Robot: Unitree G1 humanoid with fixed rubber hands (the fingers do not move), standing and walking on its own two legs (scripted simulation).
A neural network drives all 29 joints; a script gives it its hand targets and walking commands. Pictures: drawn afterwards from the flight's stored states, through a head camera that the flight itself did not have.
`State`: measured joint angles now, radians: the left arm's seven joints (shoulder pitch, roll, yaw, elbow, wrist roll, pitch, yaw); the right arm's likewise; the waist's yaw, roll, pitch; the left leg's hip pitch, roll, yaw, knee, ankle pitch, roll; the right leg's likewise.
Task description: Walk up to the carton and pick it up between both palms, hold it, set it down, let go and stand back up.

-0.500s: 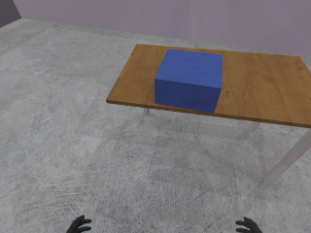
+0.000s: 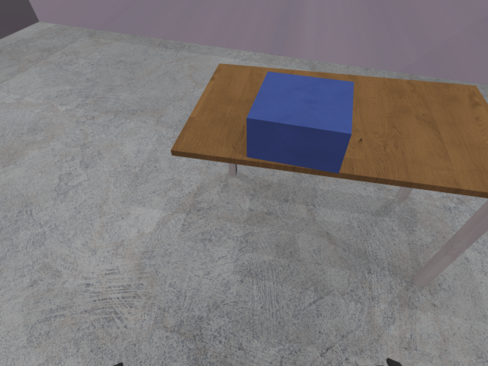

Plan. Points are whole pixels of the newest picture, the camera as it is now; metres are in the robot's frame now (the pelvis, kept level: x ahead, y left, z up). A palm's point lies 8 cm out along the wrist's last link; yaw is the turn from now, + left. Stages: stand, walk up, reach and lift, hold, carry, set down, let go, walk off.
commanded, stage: stand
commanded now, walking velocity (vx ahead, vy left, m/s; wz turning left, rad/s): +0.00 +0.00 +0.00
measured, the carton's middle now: (300, 119) +0.80 -0.14 -0.06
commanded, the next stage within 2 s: walk up in 0.10 s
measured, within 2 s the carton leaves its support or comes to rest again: neither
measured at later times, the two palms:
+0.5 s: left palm out of the picture +0.12 +0.23 -0.10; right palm out of the picture +0.05 -0.31 -0.12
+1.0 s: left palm (130, 326) +0.22 +0.25 -0.13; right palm (402, 286) +0.30 -0.29 -0.10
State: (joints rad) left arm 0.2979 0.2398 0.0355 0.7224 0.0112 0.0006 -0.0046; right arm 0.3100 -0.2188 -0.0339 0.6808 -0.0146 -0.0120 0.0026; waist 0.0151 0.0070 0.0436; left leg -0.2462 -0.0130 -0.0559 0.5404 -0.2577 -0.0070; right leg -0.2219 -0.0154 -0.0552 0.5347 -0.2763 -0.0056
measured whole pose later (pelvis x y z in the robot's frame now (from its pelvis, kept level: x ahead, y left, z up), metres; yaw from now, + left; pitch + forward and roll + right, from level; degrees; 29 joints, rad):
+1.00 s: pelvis +0.20 -0.02 -0.02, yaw -11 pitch -4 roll +1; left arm 0.54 0.28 0.03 0.71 0.05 -0.01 -0.01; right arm 0.25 -0.23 -0.04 0.59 -0.06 -0.05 0.00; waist 0.05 -0.02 0.09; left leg -0.38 0.02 0.09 0.67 -0.23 0.04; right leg -0.28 0.01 0.08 1.06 -0.51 -0.01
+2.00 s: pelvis +0.32 -0.04 +0.00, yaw -17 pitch -2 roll +1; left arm 0.26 0.29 0.01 0.66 0.01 0.01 0.00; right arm 0.26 -0.29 0.00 0.67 0.01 0.03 0.02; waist 0.00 0.00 0.05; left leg -0.20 0.02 0.09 0.57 -0.34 0.00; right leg -0.33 -0.03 0.03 0.59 -0.22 0.02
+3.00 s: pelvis +0.34 +0.02 +0.00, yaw -18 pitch -1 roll +1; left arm 0.27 0.27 0.00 0.68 0.01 -0.01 0.00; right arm 0.32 -0.27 0.00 0.68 0.00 0.00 0.01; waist -0.01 0.00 0.02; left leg -0.20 0.00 0.09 0.51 -0.30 0.02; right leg -0.27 -0.01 0.02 0.54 -0.25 0.01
